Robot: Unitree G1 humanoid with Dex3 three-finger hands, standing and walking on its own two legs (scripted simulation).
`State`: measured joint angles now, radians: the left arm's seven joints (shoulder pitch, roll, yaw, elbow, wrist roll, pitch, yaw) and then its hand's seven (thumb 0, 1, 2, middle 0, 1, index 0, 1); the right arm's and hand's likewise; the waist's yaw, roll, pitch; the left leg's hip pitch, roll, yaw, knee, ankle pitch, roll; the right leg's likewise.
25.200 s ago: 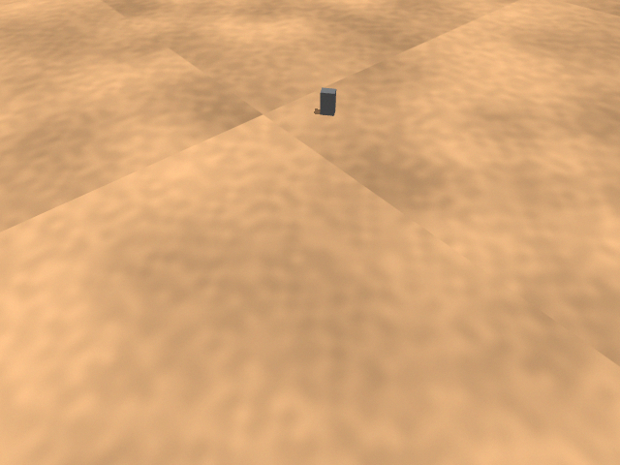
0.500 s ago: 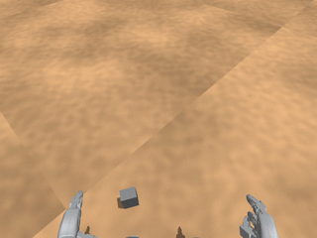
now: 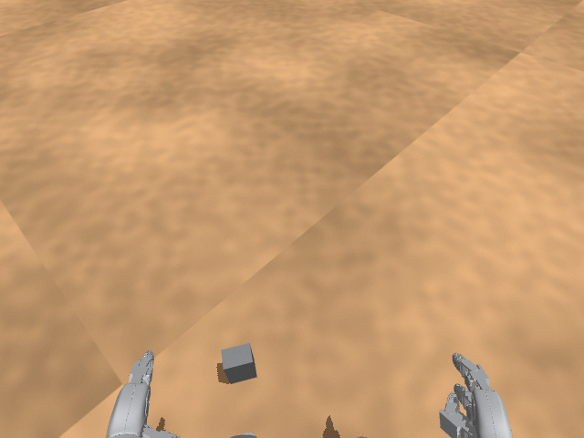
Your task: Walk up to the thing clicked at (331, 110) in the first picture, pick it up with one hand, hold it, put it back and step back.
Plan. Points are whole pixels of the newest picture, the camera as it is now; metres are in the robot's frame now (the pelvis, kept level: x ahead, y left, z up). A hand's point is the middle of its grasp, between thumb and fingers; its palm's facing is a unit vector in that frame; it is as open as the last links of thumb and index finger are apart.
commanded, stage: home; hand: left
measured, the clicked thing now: (239, 364) +0.43 +0.19 -0.65
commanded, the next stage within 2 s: stand in 0.50 s
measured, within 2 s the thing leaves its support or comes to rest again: neither
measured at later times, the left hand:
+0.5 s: hand (171, 412) +0.17 +0.19 -0.06, palm faces +0.09 -0.96 -0.27, open 17.4 cm
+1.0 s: hand (172, 416) +0.17 +0.19 -0.08, palm faces +0.01 -0.95 -0.31, open 10.4 cm
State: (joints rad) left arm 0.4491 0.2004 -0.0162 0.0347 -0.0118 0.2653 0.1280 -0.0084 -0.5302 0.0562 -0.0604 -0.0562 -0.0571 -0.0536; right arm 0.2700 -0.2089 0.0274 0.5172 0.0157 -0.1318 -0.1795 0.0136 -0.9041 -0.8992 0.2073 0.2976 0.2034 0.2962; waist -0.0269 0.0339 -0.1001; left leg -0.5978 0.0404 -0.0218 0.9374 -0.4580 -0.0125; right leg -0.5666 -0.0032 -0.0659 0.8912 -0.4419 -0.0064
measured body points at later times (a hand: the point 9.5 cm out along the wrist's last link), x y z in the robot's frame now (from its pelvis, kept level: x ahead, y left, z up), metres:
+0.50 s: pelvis +0.01 +0.01 +0.00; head +0.02 +0.01 +0.45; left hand +0.17 +0.24 -0.04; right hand +0.16 -0.23 -0.07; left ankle +0.01 +0.12 -0.69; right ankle +0.01 -0.12 -0.69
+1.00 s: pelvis +0.00 +0.00 +0.00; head +0.03 +0.01 +0.45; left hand +0.17 +0.24 -0.05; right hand +0.16 -0.24 -0.08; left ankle +0.01 +0.12 -0.69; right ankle +0.01 -0.12 -0.69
